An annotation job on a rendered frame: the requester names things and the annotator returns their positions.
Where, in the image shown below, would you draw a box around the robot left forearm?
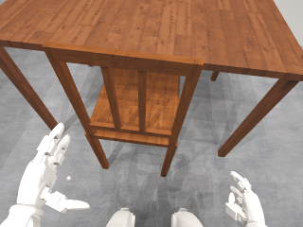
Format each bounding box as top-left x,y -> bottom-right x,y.
0,203 -> 44,227

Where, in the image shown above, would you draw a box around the table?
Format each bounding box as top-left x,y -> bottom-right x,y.
0,0 -> 303,158

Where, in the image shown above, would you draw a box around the right robot thigh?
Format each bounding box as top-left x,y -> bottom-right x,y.
171,211 -> 204,227

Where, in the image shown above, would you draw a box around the right robot hand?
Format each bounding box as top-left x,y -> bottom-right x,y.
225,171 -> 265,227

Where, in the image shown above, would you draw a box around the left robot hand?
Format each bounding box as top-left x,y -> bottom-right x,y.
17,122 -> 90,214

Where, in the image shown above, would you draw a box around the right robot shin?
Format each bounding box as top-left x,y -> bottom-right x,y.
177,208 -> 187,213

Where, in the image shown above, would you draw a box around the chair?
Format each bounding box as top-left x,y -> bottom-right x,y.
42,41 -> 204,177

